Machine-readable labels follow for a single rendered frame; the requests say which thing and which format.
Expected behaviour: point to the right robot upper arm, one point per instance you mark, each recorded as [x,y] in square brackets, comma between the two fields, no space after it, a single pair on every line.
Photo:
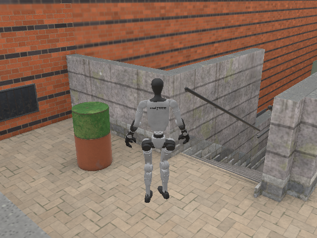
[176,111]

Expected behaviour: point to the robot right forearm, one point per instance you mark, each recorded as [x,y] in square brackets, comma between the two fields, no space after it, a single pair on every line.
[183,128]

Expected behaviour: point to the left robot upper arm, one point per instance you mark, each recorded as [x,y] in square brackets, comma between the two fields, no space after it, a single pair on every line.
[139,113]

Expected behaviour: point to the left robot shin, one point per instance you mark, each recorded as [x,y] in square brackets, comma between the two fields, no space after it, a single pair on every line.
[148,180]

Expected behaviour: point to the robot left forearm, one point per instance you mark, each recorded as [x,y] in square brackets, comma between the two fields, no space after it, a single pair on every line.
[131,130]

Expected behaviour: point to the robot left foot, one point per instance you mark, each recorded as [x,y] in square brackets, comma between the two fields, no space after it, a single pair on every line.
[148,198]

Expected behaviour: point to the robot left hand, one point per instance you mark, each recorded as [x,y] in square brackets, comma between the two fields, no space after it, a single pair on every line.
[127,140]

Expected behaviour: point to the robot right hand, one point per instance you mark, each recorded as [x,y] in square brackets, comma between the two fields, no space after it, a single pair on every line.
[182,137]

